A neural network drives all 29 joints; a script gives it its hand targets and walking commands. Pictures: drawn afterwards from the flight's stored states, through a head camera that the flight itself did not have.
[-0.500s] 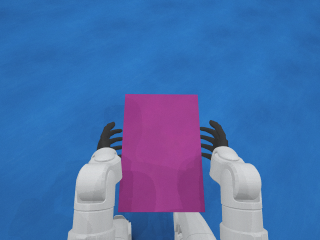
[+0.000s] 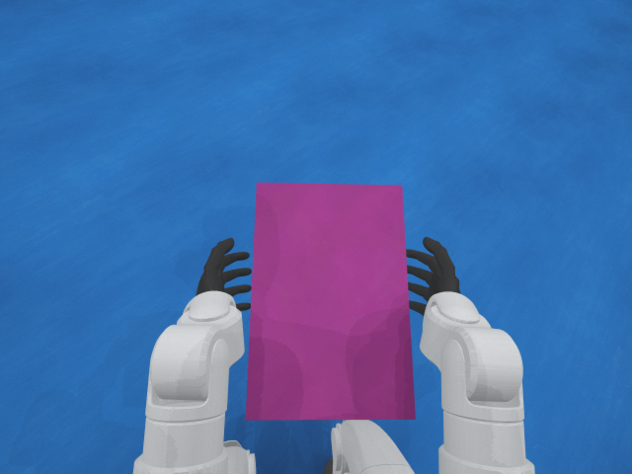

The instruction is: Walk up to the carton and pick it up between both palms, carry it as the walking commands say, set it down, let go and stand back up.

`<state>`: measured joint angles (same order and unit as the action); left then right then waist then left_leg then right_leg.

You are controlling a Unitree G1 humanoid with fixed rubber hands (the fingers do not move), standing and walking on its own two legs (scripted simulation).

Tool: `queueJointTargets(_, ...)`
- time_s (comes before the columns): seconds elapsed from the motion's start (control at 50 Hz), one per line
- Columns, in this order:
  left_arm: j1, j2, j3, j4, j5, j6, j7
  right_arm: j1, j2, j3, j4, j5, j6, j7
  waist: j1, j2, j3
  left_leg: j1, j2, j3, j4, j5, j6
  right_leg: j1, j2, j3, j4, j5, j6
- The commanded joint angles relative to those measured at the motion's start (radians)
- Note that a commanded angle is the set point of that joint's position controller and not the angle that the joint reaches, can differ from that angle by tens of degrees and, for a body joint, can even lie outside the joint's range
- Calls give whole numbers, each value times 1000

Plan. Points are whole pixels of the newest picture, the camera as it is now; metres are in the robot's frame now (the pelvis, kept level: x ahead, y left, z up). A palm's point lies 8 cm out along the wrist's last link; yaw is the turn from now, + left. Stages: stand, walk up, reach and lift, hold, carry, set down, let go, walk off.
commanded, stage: carry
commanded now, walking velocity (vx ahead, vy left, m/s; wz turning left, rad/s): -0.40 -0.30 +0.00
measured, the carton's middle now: (324, 301) +0.35 -0.02 -0.01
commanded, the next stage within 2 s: none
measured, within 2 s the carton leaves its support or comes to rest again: neither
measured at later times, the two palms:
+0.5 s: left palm out of the picture -0.02 +0.02 +0.06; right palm out of the picture -0.03 -0.24 +0.07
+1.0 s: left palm out of the picture -0.30 -0.06 +0.08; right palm out of the picture -0.29 -0.32 +0.08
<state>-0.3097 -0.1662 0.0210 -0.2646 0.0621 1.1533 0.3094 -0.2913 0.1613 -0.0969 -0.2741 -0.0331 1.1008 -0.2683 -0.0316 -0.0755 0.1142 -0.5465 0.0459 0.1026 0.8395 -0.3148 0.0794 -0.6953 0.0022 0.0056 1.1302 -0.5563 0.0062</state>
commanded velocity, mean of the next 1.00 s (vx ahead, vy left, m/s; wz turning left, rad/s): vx -0.40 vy -0.30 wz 0.00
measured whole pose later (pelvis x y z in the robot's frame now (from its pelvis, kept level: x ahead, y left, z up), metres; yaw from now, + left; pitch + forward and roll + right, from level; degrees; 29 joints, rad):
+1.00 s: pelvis -0.59 -0.20 +0.00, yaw +3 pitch -1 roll -2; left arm -0.30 -0.16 0.00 -0.20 0.02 1.16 0.27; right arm -0.25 0.15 -0.10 -0.29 -0.10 1.12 -0.26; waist 0.03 0.04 0.09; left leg -0.78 0.11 0.00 0.96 -0.42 -0.08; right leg -0.43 -0.04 -0.03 0.78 -0.33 0.03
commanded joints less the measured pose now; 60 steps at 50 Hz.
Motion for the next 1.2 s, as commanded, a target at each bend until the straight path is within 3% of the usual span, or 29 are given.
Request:
queueJointTargets(0.0, -340, -1058, -502, -187, -308, -86, -200, -359, 1042, 533, -148, 328, -27, 230, 45, 213, -651, 463, 353, -411, -392, 593, 53, -19, -61, 107, 309, 173, 25)
queueJointTargets(0.04, -392, -1068, -525, -174, -332, -75, -216, -319, 1024, 489, -118, 283, -26, 228, 43, 242, -614, 355, 332, -373, -465, 265, 30, 30, -62, 67, 288, 228, 17)
queueJointTargets(0.14, -468, -1081, -583, -268, -393, -100, -231, -275, 1026, 482, -171, 231, -56, 207, 25, 170, -639, 467, 288, -236, -498, 210, -49, 135, -18, 4, -48, 165, -8)
queueJointTargets(0.26, -364, -1091, -582, -132, -391, -55, -245, -238, 995, 466, -124, 175, -41, 172, 28, 302, -626, 467, 169, -104, -488, 241, -143, 371, 21, -76, -715, 72, -72)
queueJointTargets(0.28, -341, -1099, -571, -117, -389, -50, -250, -288, 969, 480, -195, 192, -42, 172, 32, 239, -591, 391, 113, -52, -391, 128, -169, 413, -2, -44, -830, 118, -93)
queueJointTargets(0.32, -388, -1073, -573, -171, -389, -43, -248, -209, 952, 457, -97, 170, -8, 176, 38, -158, -491, 109, -16, 85, 169, -231, -187, 297, -307, 288, -812, 194, -239)
queueJointTargets(0.34, -381, -1083, -550, -194, -379, -58, -254, -341, 970, 540, -192, 231, -5, 204, 56, -330, -431, 64, -23, -26, 492, -262, -183, 85, -417, 309, -893, 155, -324)
queueJointTargets(0.36, -389, -1080, -513, -210, -351, -67, -251, -442, 978, 581, -233, 287, -4, 227, 37, -283, -364, 171, 21, -134, 679, -233, -181, -112, -370, 250, -903, 52, -279)
queueJointTargets(0.4, -425, -1055, -515, -216, -318, -57, -242, -370, 1004, 557, -123, 285, 1, 232, 19, -131, -270, 202, -20, -54, 595, -200, -163, -189, -259, 22, -841, -52, -186)
queueJointTargets(0.48, -507, -1072, -502, -311, -334, -87, -227, -485, 1044, 582, -226, 345, -29, 232, 23, 29, -519, 139, -43, 66, -64, 33, -111, 427, -131, -75, -421, 765, -129)
queueJointTargets(0.5, -473, -1045, -480, -327, -339, -102, -222, -497, 1037, 599, -270, 361, -39, 228, 11, 36, -571, 260, -8, 9, -277, 163, -107, 413, -126, -59, -422, 744, -110)
queueJointTargets(0.52, -464, -1039, -477, -331, -339, -114, -215, -543, 1031, 608, -313, 373, -50, 224, 4, 106, -601, 421, 75, -121, -351, 343, -93, 299, -107, -44, -378, 603, -81)
queueJointTargets(0.54, -423, -1019, -460, -320, -325, -113, -208, -563, 1020, 612, -326, 377, -54, 219, 24, 315, -580, 574, 315, -453, -344, 874, -3, 43, -28, -31, -209, 50, -37)
queueJointTargets(0.56, -366, -1010, -443, -301, -299, -108, -200, -505, 1014, 601, -268, 372, -48, 221, 40, 445, -584, 543, 521, -695, -352, 1252, 96, -78, -5, -7, 48, -140, -10)
queueJointTargets(0.58, -306, -1013, -423, -255, -271, -105, -186, -420, 1054, 605, -190, 385, -26, 234, 46, 275, -585, 518, 509, -588, -375, 1236, 94, -44, -40, 71, 178, -92, -21)
queueJointTargets(0.62, -355, -1055, -469, -201, -293, -98, -194, -400, 1014, 549, -179, 342, -28, 236, 35, 260, -577, 431, 431, -488, -404, 741, 95, -52, -75, 122, 292, 95, 7)
queueJointTargets(0.7, -389, -1044, -534, -215, -345, -83, -226, -285, 999, 501, -139, 267, -28, 220, 37, 225, -612, 417, 312, -315, -457, 289, -3, 42, -72, 86, 155, 212, -11)
queueJointTargets(0.76, -485, -1060, -568, -294, -403, -97, -243, -312, 1040, 505, -179, 243, -47, 202, 24, 158, -637, 457, 270, -161, -407, 362, -34, 128, -58, 36, -87, 182, -22)
queueJointTargets(0.86, -382, -1064, -554, -151, -410, -58, -263, -229, 991, 472, -127, 172, -32, 159, 19, 234, -603, 365, 206, -157, -417, 186, -63, 364, 11, -54, -636, 124, -47)
queueJointTargets(0.88, -404, -1090, -558, -160, -417, -52, -266, -264, 987, 471, -143, 178, -28, 157, 26, 187, -587, 246, 142, -98, -317, 55, -105, 446, -26, 26, -742, 118, -81)
queueJointTargets(0.9, -387, -1075, -535, -132, -396, -40, -267, -265, 978, 473, -120, 176, -10, 155, 35, -130, -501, 95, 26, 11, -11, -126, -154, 367, -204, 259, -856, 97, -152)
queueJointTargets(0.94, -372, -1068, -515, -156, -391, -38, -268, -259, 972, 508, -122, 195, 21, 176, 47, -345, -421, -1, -39, -2, 511, -326, -184, 127, -386, 292, -864, 299, -304)
queueJointTargets(0.96, -388, -1067, -491, -164, -359, -45, -267, -352, 997, 542, -164, 248, 16, 203, 28, -306, -371, 176, 36, -135, 628, -254, -171, -98, -340, 212, -847, 91, -247)
queueJointTargets(1.0, -463, -1059, -480, -199, -332, -48, -256, -455, 1040, 558, -130, 304, 12, 220, 20, -142, -362, 228, -36, -36, 573, -196, -149, -143, -252, 38, -830, -28, -178)
queueJointTargets(1.06, -531, -1063, -470, -282, -316, -69, -235, -552, 1058, 572, -165, 356, -2, 235, 34, 24, -504, 135, -59, 48, 110, -71, -121, 311, -144, -27, -604, 345, -124)
queueJointTargets(1.1, -443, -1036, -433, -295, -301, -96, -225, -573, 1045, 603, -264, 383, -27, 228, 22, -31, -576, 252, -73, 66, -255, -2, -111, 399, -126, -8, -610, 428, -93)
queueJointTargets(1.12, -470, -1021, -438, -344, -316, -111, -215, -561, 1054, 595, -280, 383, -38, 226, 4, 91, -613, 385, 32, -91, -409, 98, -88, 341, -124, -9, -519, 428, -83)
queueJointTargets(1.16, -378, -1000, -404, -267, -276, -96, -196, -483, 1063, 609, -196, 384, -17, 225, 28, 473, -586, 502, 526, -750, -407, 932, 109, -82, 10, -20, -35, -111, 0)
queueJointTargets(1.18, -343, -1006, -375, -207, -250, -94, -187, -452, 1064, 600, -152, 383, -3, 234, 42, 267, -528, 430, 558, -680, -454, 987, 136, -97, -34, 70, 172, -99, -20)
